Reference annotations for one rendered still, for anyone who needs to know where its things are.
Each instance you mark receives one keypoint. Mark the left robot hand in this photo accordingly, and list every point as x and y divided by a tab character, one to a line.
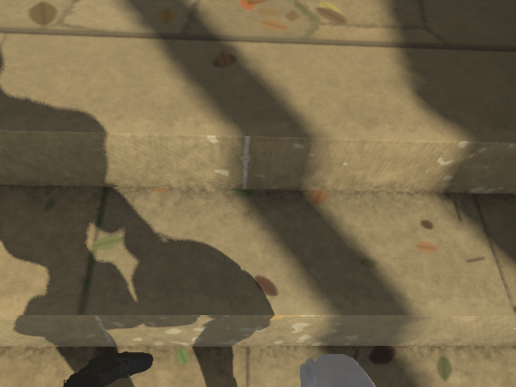
109	367

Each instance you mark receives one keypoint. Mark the robot right thigh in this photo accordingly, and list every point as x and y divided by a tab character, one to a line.
333	370

